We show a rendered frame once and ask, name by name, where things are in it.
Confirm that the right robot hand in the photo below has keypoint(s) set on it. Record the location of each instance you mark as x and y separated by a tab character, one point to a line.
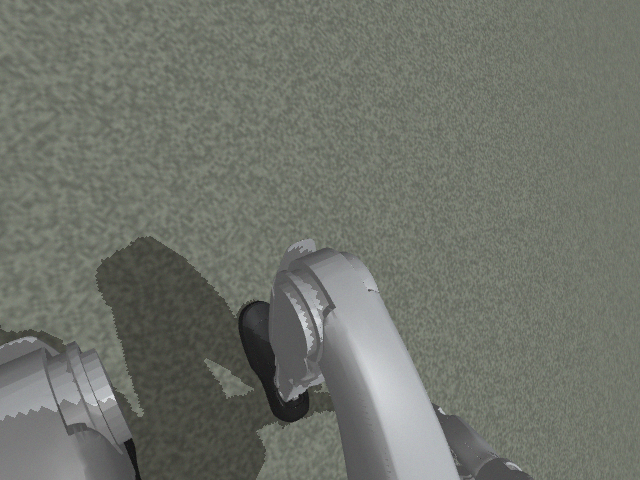
466	445

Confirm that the right robot foot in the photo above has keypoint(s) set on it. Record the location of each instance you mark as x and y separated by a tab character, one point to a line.
254	333

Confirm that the right robot arm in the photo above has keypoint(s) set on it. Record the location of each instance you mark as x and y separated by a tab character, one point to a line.
502	469

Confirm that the left robot foot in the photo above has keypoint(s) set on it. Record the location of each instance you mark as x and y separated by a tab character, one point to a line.
130	447

